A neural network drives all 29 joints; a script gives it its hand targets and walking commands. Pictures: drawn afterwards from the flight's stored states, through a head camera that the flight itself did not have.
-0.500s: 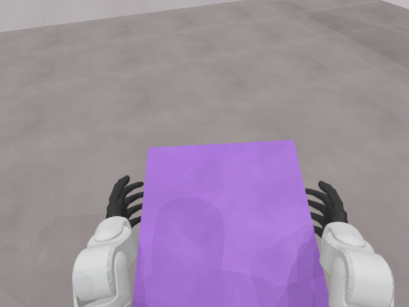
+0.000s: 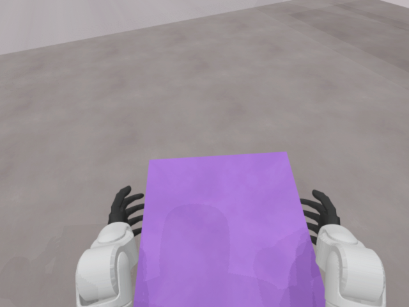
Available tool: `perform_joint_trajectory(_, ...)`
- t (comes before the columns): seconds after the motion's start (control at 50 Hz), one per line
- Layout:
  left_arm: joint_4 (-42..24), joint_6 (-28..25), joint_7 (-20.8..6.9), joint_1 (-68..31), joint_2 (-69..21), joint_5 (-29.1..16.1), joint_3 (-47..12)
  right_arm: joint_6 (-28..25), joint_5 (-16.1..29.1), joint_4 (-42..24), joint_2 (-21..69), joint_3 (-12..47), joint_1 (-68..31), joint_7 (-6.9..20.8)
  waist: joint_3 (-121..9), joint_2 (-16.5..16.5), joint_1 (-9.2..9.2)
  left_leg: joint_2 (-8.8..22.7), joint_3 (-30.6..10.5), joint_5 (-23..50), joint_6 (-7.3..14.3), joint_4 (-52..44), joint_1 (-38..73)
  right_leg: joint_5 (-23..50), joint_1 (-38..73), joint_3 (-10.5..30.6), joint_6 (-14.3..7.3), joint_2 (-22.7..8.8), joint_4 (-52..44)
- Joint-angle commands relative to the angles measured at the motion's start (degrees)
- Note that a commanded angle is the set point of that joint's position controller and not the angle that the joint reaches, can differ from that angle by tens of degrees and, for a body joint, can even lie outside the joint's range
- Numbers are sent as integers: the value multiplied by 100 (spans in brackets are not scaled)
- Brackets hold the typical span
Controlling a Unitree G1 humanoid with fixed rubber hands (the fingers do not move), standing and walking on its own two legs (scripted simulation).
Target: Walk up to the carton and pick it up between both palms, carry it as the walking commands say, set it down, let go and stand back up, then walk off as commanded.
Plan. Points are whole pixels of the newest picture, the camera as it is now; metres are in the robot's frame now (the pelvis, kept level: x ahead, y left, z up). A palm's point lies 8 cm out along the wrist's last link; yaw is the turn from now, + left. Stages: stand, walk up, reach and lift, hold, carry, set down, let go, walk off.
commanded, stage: carry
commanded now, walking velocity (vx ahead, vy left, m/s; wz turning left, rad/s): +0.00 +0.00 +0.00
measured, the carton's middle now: (222, 238) +0.28 +0.00 +0.01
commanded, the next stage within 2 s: none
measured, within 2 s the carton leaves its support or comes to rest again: neither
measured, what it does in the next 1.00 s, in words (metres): walks ahead: left foot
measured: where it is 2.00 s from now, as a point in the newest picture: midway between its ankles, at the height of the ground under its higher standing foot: outside the picture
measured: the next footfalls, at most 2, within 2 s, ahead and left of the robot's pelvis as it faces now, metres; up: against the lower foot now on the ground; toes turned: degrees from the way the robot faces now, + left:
left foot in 0.22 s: +0.21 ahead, +0.11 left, +0.00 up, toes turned +4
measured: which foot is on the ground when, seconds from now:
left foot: up 0.00-0.20, down 0.22-1.00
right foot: down 0.00-1.00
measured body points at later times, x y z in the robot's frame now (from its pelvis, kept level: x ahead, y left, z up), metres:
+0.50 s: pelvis +0.13 +0.01 +0.03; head +0.16 +0.01 +0.48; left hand +0.40 +0.20 +0.13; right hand +0.41 -0.16 +0.12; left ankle +0.17 +0.11 -0.70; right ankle +0.16 -0.08 -0.70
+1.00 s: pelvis +0.11 +0.01 +0.03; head +0.06 +0.01 +0.48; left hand +0.36 +0.20 +0.13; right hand +0.37 -0.16 +0.12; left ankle +0.17 +0.11 -0.70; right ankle +0.16 -0.08 -0.70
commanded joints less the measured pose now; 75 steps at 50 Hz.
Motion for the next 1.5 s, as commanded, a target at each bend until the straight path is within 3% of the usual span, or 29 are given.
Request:
perform_joint_trajectory(0.0,-1096,-57,-1715,-3279,-5904,-2573,-4325,-310,2930,-1440,5940,4493,-3246,1257,-2982,-744,-14,174,-248,164,84,-1500,-1345,2846,3701,1401,-454,-1700,-1594)
perform_joint_trajectory(0.1,-1689,-407,-1681,-2889,-6030,-2400,-4368,-649,3272,-2152,6165,5092,-3131,1256,-3296,-1216,-10,79,-68,1422,123,-3500,-383,2751,3367,621,-358,-1491,-1568)
perform_joint_trajectory(0.14,-2001,-452,-1621,-3032,-5990,-2455,-4503,-663,3187,-1983,6206,4998,-2710,1252,-3373,-730,-96,5,-15,3000,191,-4206,547,1570,2705,282,-141,-1166,-1335)
perform_joint_trajectory(0.2,-1784,-366,-1573,-2372,-5725,-2433,-4538,-648,3008,-2067,5571,4746,-2332,1236,-3738,376,-43,1253,-1108,5772,538,-4485,1286,442,2548,152,320,-486,-817)
perform_joint_trajectory(0.22,-1985,-324,-1547,-2630,-5734,-2456,-4707,-632,3015,-2166,5455,4708,-2349,1283,-3796,612,-27,1329,-1218,5974,482,-4406,1520,-44,2514,280,248,-498,-810)
perform_joint_trajectory(0.26,-1860,-192,-1544,-2380,-5555,-2513,-4707,-497,3072,-2100,5409,4666,-2443,1292,-3629,506,-22,1084,-641,5748,422,-3993,1494,-6,2389,312,293,-497,-1128)
perform_joint_trajectory(0.34,-1732,-96,-1521,-2387,-5297,-2430,-4788,-354,2936,-1672,5419,4545,-2190,1326,-3317,-200,-57,892,-378,4868,398,-3820,1147,1857,2424,469,229,-820,-996)
perform_joint_trajectory(0.44,-1314,151,-1606,-2735,-5207,-2385,-4570,-185,2873,-1046,5524,4369,-2490,1293,-3073,21,-73,873,-466,4463,359,-3701,619,1713,2510,386,173,-844,-799)
perform_joint_trajectory(0.56,-756,255,-1645,-2635,-5112,-2273,-4306,-159,2846,-856,5429,4278,-2727,1256,-2994,-386,-72,725,-475,3632,390,-3643,259,2154,2509,619,130,-927,-705)
perform_joint_trajectory(0.66,-265,295,-1644,-2696,-5008,-2140,-4093,-104,2814,-539,5377,4166,-3067,1208,-2493,-504,-113,733,-584,2206,379,-4009,-107,289,2162,634,158,-833,-882)
perform_joint_trajectory(0.68,-395,275,-1639,-2844,-5010,-2146,-4200,-175,2780,-611,5272,4132,-2987,1209,-2457,51,-92,700,-531,1843,382,-4160,-125,-180,1965,651,180,-898,-1000)
perform_joint_trajectory(0.78,-11,270,-1647,-2936,-5113,-2039,-4041,-160,2854,-575,5430,4217,-3376,1238,-1733,-316,-89,646,-734,381,330,-4539,-692,-2004,1413,882,156,-835,-1572)
perform_joint_trajectory(0.8,51,266,-1656,-2773,-5059,-2035,-3927,-148,2810,-719,5309,4239,-3385,1190,-1757,-739,-88,576,-607,521,347,-4313,-544,-2095,1269,935,198,-914,-1760)
perform_joint_trajectory(0.88,92,293,-1645,-3229,-5068,-2076,-3926,-73,2747,-341,5396,4177,-3483,1152,-1376,-524,-124,425,-544,543,340,-4183,-765,-2420,989,1074,214,-933,-2005)
perform_joint_trajectory(1.06,104,105,-1623,-3213,-5024,-2012,-3901,-219,2724,-102,5379,4004,-3318,1190,-1940,-217,-131,587,-644,1141,335,-4339,-324,-1286,1460,889,166,-806,-1538)
perform_joint_trajectory(1.12,-72,80,-1607,-3147,-5289,-2117,-4147,-325,2788,-835,5300,4140,-3655,1135,-1883,-145,-119,658,-726,1131,328,-4487,-501,-1122,1619,843,204,-717,-1366)
perform_joint_trajectory(1.14,395,90,-1620,-3009,-4935,-1883,-3830,-265,2561,22,5112,3880,-3299,1162,-1691,-264,-131,652,-775,1035,334,-4472,-627,-1187,1553,846,202,-733,-1407)
perform_joint_trajectory(1.16,203,87,-1651,-3124,-5229,-2055,-4012,-287,2740,-540,5315,4121,-3649,1159,-1865,-342,-123,680,-742,1014,381,-4466,-588,-1372,1547,867,204,-740,-1392)
perform_joint_trajectory(1.2,786,-109,-1668,-3219,-4784,-1717,-3556,-419,2370,396,5025,3722,-3340,1202,-1830,-468,-130,547,-634,986,344,-4227,-608,-1503,1512,960,189,-814,-1725)
perform_joint_trajectory(1.22,-344,-177,-1630,-3617,-5144,-2116,-4072,-478,2742,-540,5474,4117,-3431,1212,-1896,-312,-136,499,-604,1302,287,-4183,-441,-1317,1494,939,147,-851,-1659)
perform_joint_trajectory(1.24,551,-202,-1643,-2981,-4913,-1796,-3689,-531,2434,28,5028,3833,-3280,1168,-2019,-441,-112,496,-534,1448,336,-4047,-263,-1068,1519,990,135,-898,-1684)
perform_joint_trajectory(1.26,-795,-203,-1621,-3410,-5428,-2346,-4413,-532,2918,-1192,5614,4393,-3537,1183,-2140,-173,-136,555,-514,1506,351,-4085,-218,-850,1590,916,180,-847,-1530)
perform_joint_trajectory(1.32,355,-287,-1658,-3111,-4954,-1825,-3738,-620,2500,-307,5116,3926,-3483,1195,-2023,-654,-103,532,-640,1375,367,-4168,-451,-985,1672,878,182,-822,-1526)
perform_joint_trajectory(1.34,-416,-249,-1591,-3181,-5269,-2145,-4228,-566,2868,-1015,5426,4389,-3592,1148,-2086,-298,-114,594,-776,1298,370,-4256,-240,-1138,1551,890,100,-767,-1413)
perform_joint_trajectory(1.36,954,-347,-1652,-2934,-4726,-1614,-3593,-665,2204,622,4835,3535,-2984,1236,-2254,-234,-109,573,-590,1755,375,-4163,-103,-751,1676,893,112,-831,-1432)
perform_joint_trajectory(1.38,-210,-426,-1621,-3269,-5183,-2096,-4137,-706,2584,-537,5271,4039,-3159,1194,-2257,-422,-126,625,-620,1871,369,-4192,-197,-529,1770,779,126,-772,-1255)
perform_joint_trajectory(1.44,68,-525,-1646,-2931,-4949,-1911,-3875,-804,2586,-300,5161,4058,-3255,1197,-2596,-333,-96,680,-616,2678,426,-3970,-69,275,2184,736,88,-834,-1005)
perform_joint_trajectory(1.46,-569,-501,-1624,-3020,-5303,-2178,-4300,-807,2843,-1076,5415,4351,-3364,1192,-2471,-73,-80,637,-527,2366,390,-4035,-130,111,2201,738,94,-818,-1036)
perform_joint_trajectory(1.48,149,-539,-1681,-3041,-4994,-1919,-3903,-873,2471,-389,5041,3956,-3357,1197,-2444,-312,-105,649,-569,2510,420,-4060,-164,261,2097,756,111,-821,-1016)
